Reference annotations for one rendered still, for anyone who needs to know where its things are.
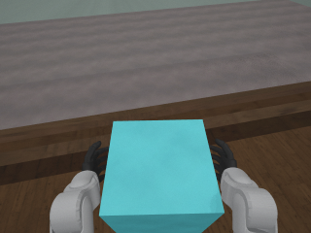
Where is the carton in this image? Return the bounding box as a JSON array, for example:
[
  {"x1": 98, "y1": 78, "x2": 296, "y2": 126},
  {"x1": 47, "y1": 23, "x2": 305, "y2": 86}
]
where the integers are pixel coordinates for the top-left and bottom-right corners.
[{"x1": 99, "y1": 119, "x2": 225, "y2": 233}]

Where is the left robot forearm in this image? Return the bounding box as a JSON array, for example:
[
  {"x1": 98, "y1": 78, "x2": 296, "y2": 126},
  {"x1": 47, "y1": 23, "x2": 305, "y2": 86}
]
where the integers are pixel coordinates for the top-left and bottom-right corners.
[{"x1": 50, "y1": 170, "x2": 101, "y2": 233}]

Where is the robot left hand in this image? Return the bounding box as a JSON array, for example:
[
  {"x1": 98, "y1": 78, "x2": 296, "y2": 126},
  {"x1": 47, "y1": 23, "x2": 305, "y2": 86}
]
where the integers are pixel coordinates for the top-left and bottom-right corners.
[{"x1": 82, "y1": 141, "x2": 110, "y2": 183}]

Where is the robot right hand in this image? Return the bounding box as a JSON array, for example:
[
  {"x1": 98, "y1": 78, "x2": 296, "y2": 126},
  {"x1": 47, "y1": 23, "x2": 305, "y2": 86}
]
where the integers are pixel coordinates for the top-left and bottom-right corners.
[{"x1": 209, "y1": 138, "x2": 237, "y2": 183}]

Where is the right robot forearm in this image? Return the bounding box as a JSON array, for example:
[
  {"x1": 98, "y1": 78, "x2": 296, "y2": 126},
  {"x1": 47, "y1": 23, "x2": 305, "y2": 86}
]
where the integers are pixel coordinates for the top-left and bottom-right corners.
[{"x1": 220, "y1": 167, "x2": 278, "y2": 233}]

